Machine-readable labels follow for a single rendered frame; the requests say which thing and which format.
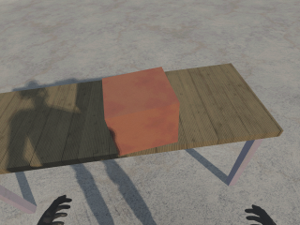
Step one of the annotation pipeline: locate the table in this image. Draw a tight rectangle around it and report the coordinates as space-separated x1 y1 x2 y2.
0 63 284 214

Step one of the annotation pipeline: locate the robot right hand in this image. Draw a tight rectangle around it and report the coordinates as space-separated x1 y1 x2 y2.
245 204 277 225

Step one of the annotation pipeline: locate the robot left hand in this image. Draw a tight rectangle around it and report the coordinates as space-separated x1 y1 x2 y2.
37 194 72 225

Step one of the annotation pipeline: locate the carton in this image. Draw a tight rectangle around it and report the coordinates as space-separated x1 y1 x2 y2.
102 67 180 156

